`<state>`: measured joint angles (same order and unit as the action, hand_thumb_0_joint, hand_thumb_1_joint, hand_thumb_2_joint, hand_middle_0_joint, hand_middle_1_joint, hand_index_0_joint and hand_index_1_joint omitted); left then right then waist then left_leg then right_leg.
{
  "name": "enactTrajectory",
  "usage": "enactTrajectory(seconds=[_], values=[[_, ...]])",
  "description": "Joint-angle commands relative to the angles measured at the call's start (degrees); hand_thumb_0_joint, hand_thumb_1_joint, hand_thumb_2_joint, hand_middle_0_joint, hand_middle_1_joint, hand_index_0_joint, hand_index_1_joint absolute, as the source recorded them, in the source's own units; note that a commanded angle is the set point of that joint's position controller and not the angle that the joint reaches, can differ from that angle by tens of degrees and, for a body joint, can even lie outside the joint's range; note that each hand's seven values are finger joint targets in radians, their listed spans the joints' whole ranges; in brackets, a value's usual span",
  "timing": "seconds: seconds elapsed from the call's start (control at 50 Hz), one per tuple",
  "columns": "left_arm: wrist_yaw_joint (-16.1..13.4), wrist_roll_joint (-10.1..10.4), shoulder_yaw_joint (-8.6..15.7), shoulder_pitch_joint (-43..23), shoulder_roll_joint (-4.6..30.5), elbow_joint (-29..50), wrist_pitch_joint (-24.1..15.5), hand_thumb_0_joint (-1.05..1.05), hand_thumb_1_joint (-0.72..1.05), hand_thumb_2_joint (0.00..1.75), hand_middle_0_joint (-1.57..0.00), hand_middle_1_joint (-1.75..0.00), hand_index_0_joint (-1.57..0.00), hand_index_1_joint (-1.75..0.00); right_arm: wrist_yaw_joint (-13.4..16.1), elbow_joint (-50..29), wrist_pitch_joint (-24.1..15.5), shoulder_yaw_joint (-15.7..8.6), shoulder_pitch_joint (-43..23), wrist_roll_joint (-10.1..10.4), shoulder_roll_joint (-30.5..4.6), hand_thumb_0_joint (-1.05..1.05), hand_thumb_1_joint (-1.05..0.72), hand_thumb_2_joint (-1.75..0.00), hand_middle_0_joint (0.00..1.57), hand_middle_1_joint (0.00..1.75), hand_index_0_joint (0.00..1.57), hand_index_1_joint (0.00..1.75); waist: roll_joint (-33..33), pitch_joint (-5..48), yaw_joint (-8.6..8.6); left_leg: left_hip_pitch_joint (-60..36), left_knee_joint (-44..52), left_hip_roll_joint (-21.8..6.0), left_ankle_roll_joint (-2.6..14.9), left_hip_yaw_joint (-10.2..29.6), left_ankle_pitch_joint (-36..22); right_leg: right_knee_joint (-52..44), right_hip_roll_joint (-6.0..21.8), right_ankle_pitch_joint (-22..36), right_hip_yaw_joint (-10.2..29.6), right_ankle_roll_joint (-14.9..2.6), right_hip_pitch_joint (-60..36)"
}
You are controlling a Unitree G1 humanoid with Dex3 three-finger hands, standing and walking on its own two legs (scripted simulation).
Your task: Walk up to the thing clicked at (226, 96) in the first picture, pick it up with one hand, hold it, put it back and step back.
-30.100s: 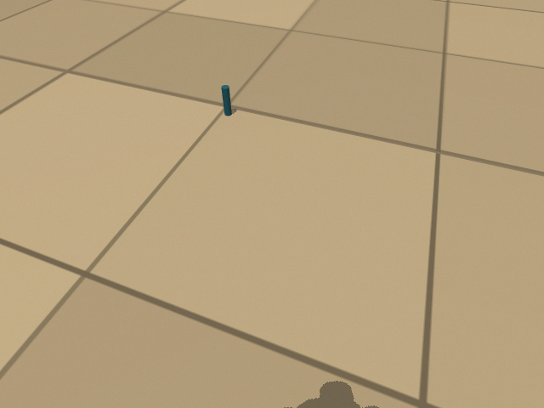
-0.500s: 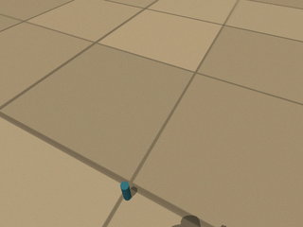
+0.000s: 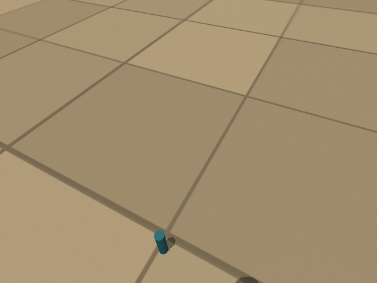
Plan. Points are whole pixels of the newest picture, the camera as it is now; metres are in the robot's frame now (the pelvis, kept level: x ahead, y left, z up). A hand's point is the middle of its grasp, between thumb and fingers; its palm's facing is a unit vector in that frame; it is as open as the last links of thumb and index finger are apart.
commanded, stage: stand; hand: left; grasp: from the side
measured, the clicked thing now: (161, 242) +0.44 +0.17 -0.68
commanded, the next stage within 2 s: step back in 1.26 s
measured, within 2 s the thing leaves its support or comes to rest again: neither
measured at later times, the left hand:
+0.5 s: hand out of the picture +0.08 +0.24 -0.16, palm faces -0.02 -0.94 -0.34, open 7.4 cm
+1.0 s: hand out of the picture +0.09 +0.24 -0.15, palm faces -0.01 -0.94 -0.35, open 7.4 cm
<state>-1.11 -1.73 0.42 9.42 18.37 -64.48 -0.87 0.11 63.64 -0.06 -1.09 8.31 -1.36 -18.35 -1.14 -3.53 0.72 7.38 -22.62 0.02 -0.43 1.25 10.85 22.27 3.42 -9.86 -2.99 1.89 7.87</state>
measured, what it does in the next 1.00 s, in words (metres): stands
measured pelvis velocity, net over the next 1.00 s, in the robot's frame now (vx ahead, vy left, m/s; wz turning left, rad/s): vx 0.02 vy -0.01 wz -0.01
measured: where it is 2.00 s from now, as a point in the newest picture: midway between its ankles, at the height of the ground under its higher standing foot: outside the picture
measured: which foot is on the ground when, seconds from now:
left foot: down 0.00-1.00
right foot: down 0.00-1.00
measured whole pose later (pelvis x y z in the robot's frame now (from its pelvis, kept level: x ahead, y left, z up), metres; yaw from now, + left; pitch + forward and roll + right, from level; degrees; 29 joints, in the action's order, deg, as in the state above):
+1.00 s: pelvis +0.02 -0.01 +0.00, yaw -1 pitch -3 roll +0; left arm -0.3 -1.1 1.0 6.2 18.8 -66.4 -0.6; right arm 0.2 65.5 -0.7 -0.4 6.3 -1.1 -19.6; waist -0.7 -3.6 0.5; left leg 5.0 -18.2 -0.7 -1.0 0.8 10.6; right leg 18.6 2.6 -9.7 -2.7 1.5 6.0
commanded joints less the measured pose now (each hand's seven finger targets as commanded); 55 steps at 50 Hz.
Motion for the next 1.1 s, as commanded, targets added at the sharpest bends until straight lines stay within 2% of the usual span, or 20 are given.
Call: enactTrajectory(seconds=[0.0,0.04,0.08,0.16,0.24,0.28,0.36,0.6,0.64,0.66,0.8,0.88,0.9,0.94,0.98,1.08], values=[[-0.58,0.26,2.08,-3.16,11.97,2.42,-1.00,0.00,0.90,0.90,-0.20,-0.30,-0.20,-0.30,0.68,-2.87,-0.73,-1.89,-2.14,0.13,-10.59,0.00,-0.90,-0.90,0.20,0.30,0.20,0.30,1.53,0.74,-0.40,3.41,6.05,-5.17,1.53,5.34,2.05,-6.30,4.38,-4.58,5.67,-2.01,-0.07],[-0.47,0.23,2.11,-3.12,12.44,2.10,-0.84,0.00,0.90,0.90,-0.20,-0.30,-0.20,-0.30,0.54,-2.54,-0.52,-1.91,-2.09,0.16,-10.95,0.00,-0.90,-0.90,0.20,0.30,0.20,0.30,1.41,-0.71,-0.32,4.63,6.50,-4.76,1.46,5.33,5.37,-7.14,4.06,-8.47,5.84,-1.88,1.11],[-0.37,0.20,2.15,-3.18,12.56,1.94,-0.80,0.00,0.90,0.90,-0.20,-0.30,-0.20,-0.30,0.45,-2.44,-0.48,-1.93,-2.07,0.20,-10.90,0.00,-0.90,-0.90,0.20,0.30,0.20,0.30,1.84,-0.25,-0.31,4.07,6.10,-4.82,1.55,5.27,4.55,-7.44,4.31,-9.21,6.19,-2.04,1.33],[-0.28,0.45,2.21,-3.57,12.55,1.63,-0.95,0.00,0.90,0.90,-0.20,-0.30,-0.20,-0.30,0.52,-2.02,-0.70,-1.74,-1.82,0.17,-10.91,0.00,-0.90,-0.90,0.20,0.30,0.20,0.30,0.82,1.66,-0.24,3.14,5.88,-5.48,1.63,5.32,1.65,-7.01,4.65,-5.36,6.43,-2.29,-0.28],[-0.21,0.42,2.18,-4.23,12.45,1.49,-0.94,0.00,0.90,0.90,-0.20,-0.30,-0.20,-0.30,0.55,-1.91,-0.74,-1.68,-2.07,0.25,-11.34,0.00,-0.90,-0.90,0.20,0.30,0.20,0.30,1.24,1.33,-0.27,3.26,6.15,-5.42,1.58,5.07,1.47,-7.07,4.38,-5.32,6.22,-2.17,-0.13],[-0.15,0.53,2.25,-4.17,12.50,1.37,-0.97,0.00,0.90,0.90,-0.20,-0.30,-0.20,-0.30,0.66,-1.73,-0.79,-1.65,-2.17,0.26,-11.71,0.00,-0.90,-0.90,0.20,0.30,0.20,0.30,0.41,2.10,-0.20,2.68,6.09,-5.80,1.67,5.12,0.08,-6.72,4.37,-2.88,6.00,-2.26,-0.82],[-0.13,0.80,2.29,-4.47,12.18,1.19,-1.13,0.00,0.90,0.90,-0.20,-0.30,-0.20,-0.30,0.84,-1.65,-1.22,-1.37,-2.47,0.30,-11.64,0.00,-0.90,-0.90,0.20,0.30,0.20,0.30,0.40,4.95,-0.06,0.33,5.91,-6.49,1.60,4.86,-7.69,-5.07,4.85,6.43,5.41,-2.38,-3.81],[0.09,0.89,2.20,-4.94,11.78,0.89,-0.67,0.00,0.90,0.90,-0.20,-0.30,-0.20,-0.30,1.11,-1.17,-1.56,-1.25,-2.85,0.45,-12.52,0.00,-0.90,-0.90,0.20,0.30,0.20,0.30,0.92,4.35,0.01,-1.04,7.09,-6.99,1.23,4.64,-10.73,-5.29,4.56,7.71,4.74,-2.05,-4.24],[0.06,0.78,2.37,-5.51,12.07,0.98,-0.57,0.00,0.90,0.90,-0.20,-0.30,-0.20,-0.30,1.18,-1.33,-1.58,-1.28,-3.18,0.31,-12.55,0.00,-0.90,-0.90,0.20,0.30,0.20,0.30,0.84,3.88,-0.18,-0.27,7.31,-6.89,1.19,4.48,-9.56,-5.49,4.58,7.26,4.74,-2.06,-4.15],[0.10,0.85,2.36,-5.56,12.04,0.80,-0.49,0.00,0.90,0.90,-0.20,-0.30,-0.20,-0.30,1.13,-1.21,-1.52,-1.25,-3.29,0.36,-12.41,0.00,-0.90,-0.90,0.20,0.30,0.20,0.30,1.20,2.86,-0.08,-0.32,7.77,-6.89,1.07,4.72,-8.45,-5.68,4.30,5.05,4.47,-2.00,-3.07],[0.25,0.84,2.30,-5.62,12.06,1.08,-0.67,0.00,0.90,0.90,-0.20,-0.30,-0.20,-0.30,0.93,-1.41,-1.51,-1.35,-3.62,0.47,-12.48,0.00,-0.90,-0.90,0.20,0.30,0.20,0.30,0.46,3.20,-0.45,-0.10,7.80,-6.81,1.09,4.34,-6.58,-6.50,4.62,4.81,5.13,-2.12,-3.50],[0.25,0.85,2.40,-5.68,12.38,1.24,-0.78,0.00,0.90,0.90,-0.20,-0.30,-0.20,-0.30,0.85,-1.54,-1.56,-1.28,-4.35,0.49,-12.45,0.00,-0.90,-0.90,0.20,0.30,0.20,0.30,0.24,4.02,-0.21,-0.08,7.96,-6.96,1.07,4.51,-7.51,-6.03,4.76,6.23,5.10,-2.26,-4.20],[0.16,0.79,2.52,-5.71,12.54,1.50,-0.86,0.00,0.90,0.90,-0.20,-0.30,-0.20,-0.30,0.93,-1.85,-1.57,-1.45,-4.68,0.43,-12.78,0.00,-0.90,-0.90,0.20,0.30,0.20,0.30,0.48,5.28,-0.20,-1.34,7.19,-7.26,1.39,4.38,-9.82,-5.74,5.12,8.33,5.21,-2.42,-4.69],[0.27,0.94,2.44,-5.54,12.44,1.30,-0.86,0.00,0.90,0.90,-0.20,-0.30,-0.20,-0.30,0.90,-1.47,-1.57,-1.18,-3.64,0.45,-12.52,0.00,-0.90,-0.90,0.20,0.30,0.20,0.30,0.96,5.05,-0.45,-1.08,7.28,-7.10,1.30,4.10,-9.80,-5.71,4.99,8.49,5.19,-2.34,-4.79],[0.28,0.92,2.41,-5.42,12.53,1.21,-0.74,0.00,0.90,0.90,-0.20,-0.30,-0.20,-0.30,0.84,-1.41,-1.53,-1.18,-3.88,0.52,-12.56,0.00,-0.90,-0.90,0.20,0.30,0.20,0.30,0.69,3.98,-0.43,-0.66,7.99,-6.94,1.02,4.37,-7.50,-6.30,4.69,5.68,5.02,-2.20,-3.81],[0.25,0.99,2.39,-5.20,12.73,1.53,-0.93,0.00,0.90,0.90,-0.20,-0.30,-0.20,-0.30,0.78,-1.41,-1.46,-1.20,-3.83,0.57,-12.73,0.00,-0.90,-0.90,0.20,0.30,0.20,0.30,1.18,5.31,-0.55,-2.16,6.98,-7.21,1.15,4.21,-10.57,-5.83,4.82,8.78,4.97,-2.35,-4.23]])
